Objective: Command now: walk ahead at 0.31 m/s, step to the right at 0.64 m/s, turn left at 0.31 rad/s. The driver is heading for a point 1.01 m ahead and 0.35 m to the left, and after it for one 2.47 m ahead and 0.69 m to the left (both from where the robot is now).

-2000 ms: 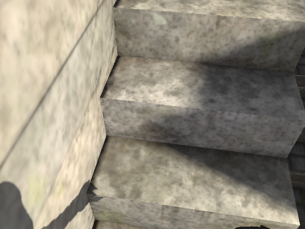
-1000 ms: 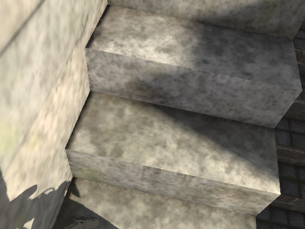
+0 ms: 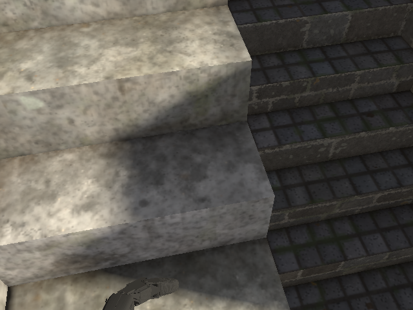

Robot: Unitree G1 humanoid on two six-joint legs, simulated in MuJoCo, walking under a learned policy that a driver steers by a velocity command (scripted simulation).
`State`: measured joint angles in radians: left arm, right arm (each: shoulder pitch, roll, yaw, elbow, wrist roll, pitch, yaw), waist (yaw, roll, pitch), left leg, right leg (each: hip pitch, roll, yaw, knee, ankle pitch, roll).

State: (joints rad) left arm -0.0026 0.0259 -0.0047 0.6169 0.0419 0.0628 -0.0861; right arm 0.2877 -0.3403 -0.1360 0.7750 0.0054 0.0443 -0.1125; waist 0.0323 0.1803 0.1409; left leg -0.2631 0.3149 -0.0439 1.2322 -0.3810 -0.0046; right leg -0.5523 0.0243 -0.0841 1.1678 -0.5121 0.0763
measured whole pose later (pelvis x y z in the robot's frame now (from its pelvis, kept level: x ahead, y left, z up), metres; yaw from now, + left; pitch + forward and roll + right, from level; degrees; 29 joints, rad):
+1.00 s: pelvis +0.08 +0.15 +0.10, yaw +22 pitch +2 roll +1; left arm 0.45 0.24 0.05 0.58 0.05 0.10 -0.03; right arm -0.25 -0.14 0.02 0.46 0.03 0.06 -0.15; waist 0.24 -0.05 0.13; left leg -0.70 -0.02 -0.02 1.20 -0.43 -0.06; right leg -0.33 0.18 0.13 0.54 -0.22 -0.11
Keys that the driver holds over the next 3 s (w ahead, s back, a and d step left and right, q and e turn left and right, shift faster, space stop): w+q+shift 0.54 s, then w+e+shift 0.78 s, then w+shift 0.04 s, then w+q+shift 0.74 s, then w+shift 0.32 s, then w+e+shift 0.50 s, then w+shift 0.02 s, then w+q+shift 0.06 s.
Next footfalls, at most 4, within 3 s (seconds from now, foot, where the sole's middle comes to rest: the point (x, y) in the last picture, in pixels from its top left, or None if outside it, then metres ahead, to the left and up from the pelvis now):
0.46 left None -0.05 0.11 -0.66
0.74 right None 0.16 0.13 -0.66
1.06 left None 0.07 0.30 -0.66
1.44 right None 0.19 -0.10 -0.66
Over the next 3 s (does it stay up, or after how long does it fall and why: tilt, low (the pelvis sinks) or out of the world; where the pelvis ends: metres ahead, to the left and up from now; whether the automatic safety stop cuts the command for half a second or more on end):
stays up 0.53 0.08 0.35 its command is cut before an obstacle from the start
